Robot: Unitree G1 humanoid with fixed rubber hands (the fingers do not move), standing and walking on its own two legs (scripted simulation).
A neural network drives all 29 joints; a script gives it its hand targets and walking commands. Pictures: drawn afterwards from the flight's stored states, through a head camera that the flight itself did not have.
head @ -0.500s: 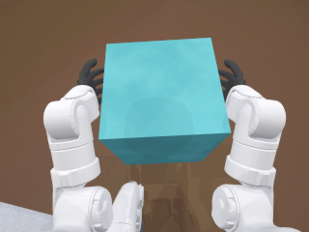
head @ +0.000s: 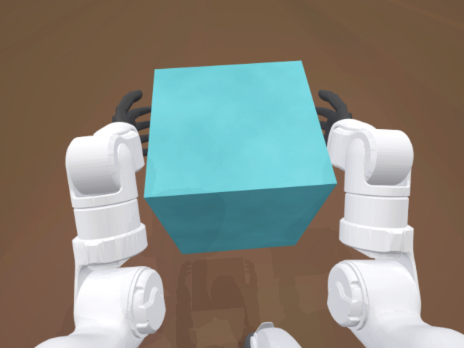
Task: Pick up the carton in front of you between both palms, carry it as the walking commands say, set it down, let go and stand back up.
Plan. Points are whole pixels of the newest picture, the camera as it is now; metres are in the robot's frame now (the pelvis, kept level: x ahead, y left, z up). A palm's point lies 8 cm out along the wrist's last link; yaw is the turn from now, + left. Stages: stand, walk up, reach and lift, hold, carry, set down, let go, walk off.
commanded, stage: carry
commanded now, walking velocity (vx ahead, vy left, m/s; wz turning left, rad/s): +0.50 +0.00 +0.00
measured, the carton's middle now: (234, 169) +0.39 -0.04 +0.11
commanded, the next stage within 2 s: none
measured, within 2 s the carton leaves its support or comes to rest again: neither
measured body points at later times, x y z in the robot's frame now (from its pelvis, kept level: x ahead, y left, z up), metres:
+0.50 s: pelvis +0.30 +0.00 +0.01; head +0.33 +0.00 +0.45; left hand +0.66 +0.18 +0.10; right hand +0.68 -0.13 +0.10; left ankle +0.41 +0.12 -0.72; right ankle +0.19 -0.09 -0.74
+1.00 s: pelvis +0.62 +0.00 -0.01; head +0.57 -0.01 +0.43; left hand +0.89 +0.16 +0.09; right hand +0.89 -0.14 +0.08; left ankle +0.44 +0.11 -0.72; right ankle +0.70 -0.09 -0.74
